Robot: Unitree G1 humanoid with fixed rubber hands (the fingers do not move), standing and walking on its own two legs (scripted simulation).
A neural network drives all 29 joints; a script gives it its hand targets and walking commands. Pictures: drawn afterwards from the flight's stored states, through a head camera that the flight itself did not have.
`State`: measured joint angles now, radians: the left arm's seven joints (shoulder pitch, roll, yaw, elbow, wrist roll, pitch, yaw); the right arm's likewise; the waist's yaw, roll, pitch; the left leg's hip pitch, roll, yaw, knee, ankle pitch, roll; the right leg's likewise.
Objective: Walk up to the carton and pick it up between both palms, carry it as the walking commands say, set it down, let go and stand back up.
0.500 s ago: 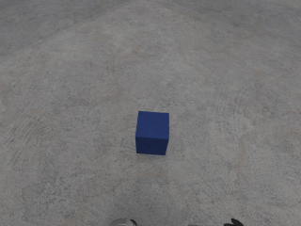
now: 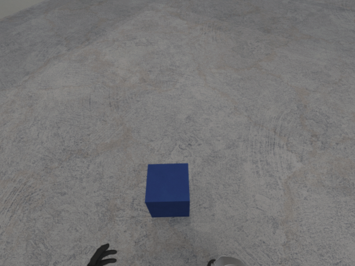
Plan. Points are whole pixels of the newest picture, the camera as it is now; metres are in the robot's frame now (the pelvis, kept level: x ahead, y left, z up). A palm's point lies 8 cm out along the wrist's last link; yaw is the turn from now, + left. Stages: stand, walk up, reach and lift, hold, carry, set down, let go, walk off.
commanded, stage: walk up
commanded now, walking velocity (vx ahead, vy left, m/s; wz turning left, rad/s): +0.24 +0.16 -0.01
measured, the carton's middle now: (169, 191) +0.53 +0.08 -0.64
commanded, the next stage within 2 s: stand in 1.34 s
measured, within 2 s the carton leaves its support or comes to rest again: neither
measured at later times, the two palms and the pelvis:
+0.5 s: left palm out of the picture +0.06 +0.28 -0.14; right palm (261, 251) +0.16 -0.18 -0.11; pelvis +0.07 +0.05 +0.01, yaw +1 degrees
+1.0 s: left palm out of the picture +0.06 +0.29 -0.13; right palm out of the picture +0.03 -0.16 -0.13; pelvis +0.05 +0.06 +0.02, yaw +0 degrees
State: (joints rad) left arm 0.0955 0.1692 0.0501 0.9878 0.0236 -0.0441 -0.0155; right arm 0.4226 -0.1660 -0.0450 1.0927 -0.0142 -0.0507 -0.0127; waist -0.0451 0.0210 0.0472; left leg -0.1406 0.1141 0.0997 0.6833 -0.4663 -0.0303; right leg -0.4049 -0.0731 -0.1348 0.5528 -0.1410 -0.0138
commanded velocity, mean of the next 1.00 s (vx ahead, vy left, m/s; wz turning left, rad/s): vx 0.05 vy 0.05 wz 0.00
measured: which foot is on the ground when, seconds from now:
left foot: up 0.00-0.38, down 0.40-1.00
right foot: down 0.00-0.42, up 0.44-0.66, down 0.68-1.00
